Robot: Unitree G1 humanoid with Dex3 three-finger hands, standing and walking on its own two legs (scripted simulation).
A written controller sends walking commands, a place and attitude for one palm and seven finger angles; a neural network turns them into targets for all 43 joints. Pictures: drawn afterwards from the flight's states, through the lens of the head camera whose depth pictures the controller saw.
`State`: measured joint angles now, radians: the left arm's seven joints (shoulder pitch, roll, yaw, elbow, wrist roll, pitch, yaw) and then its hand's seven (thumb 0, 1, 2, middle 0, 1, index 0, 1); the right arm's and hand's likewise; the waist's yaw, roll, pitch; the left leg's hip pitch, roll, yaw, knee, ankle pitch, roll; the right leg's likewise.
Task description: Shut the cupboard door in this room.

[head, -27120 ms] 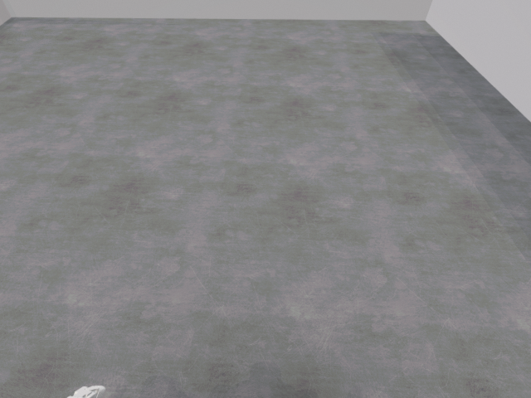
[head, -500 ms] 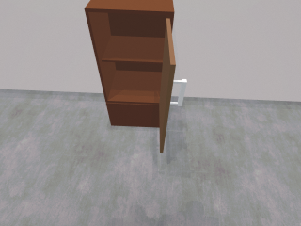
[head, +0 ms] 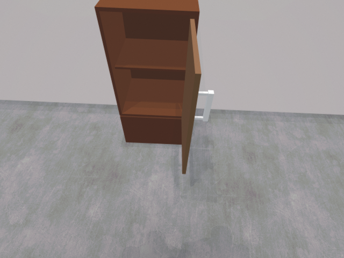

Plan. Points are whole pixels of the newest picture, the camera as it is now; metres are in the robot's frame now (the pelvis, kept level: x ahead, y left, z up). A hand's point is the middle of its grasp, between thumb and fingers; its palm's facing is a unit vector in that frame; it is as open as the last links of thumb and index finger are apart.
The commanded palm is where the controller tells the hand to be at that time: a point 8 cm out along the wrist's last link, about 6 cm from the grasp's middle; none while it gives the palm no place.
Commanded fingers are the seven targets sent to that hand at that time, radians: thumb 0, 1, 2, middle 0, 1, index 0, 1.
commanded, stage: stand and wait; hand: left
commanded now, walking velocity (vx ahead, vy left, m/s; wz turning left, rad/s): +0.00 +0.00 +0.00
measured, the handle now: (202, 106) +0.62 -0.07 -0.04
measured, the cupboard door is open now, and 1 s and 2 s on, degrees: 91 91 91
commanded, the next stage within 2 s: turn or walk to find it in 0.02 s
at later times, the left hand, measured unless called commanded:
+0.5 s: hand out of the picture +0.00 +0.19 -0.19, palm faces +0.18 -0.96 -0.22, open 7.3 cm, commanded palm none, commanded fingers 0.00 0.90 0.90 -0.20 -0.30 -0.20 -0.30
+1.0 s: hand out of the picture -0.01 +0.16 -0.17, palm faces +0.28 -0.93 -0.25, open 7.3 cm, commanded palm none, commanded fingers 0.00 0.90 0.90 -0.20 -0.30 -0.20 -0.30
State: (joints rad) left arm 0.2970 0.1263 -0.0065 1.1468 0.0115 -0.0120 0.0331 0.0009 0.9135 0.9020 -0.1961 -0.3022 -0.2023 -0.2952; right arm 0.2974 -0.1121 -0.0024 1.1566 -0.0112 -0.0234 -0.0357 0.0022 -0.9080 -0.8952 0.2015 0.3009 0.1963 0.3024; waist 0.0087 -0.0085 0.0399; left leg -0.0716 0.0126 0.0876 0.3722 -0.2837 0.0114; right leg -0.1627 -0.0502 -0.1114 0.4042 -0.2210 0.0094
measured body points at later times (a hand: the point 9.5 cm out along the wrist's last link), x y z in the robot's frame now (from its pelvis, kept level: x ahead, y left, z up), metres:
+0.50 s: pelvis -0.02 +0.00 -0.02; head +0.03 +0.01 +0.43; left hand -0.01 +0.24 -0.18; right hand +0.04 -0.24 -0.17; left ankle -0.05 +0.10 -0.74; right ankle +0.00 -0.12 -0.74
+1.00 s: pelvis +0.00 -0.03 -0.01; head +0.05 -0.04 +0.44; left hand -0.03 +0.21 -0.15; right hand +0.10 -0.25 -0.17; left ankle -0.07 +0.09 -0.69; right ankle -0.01 -0.14 -0.74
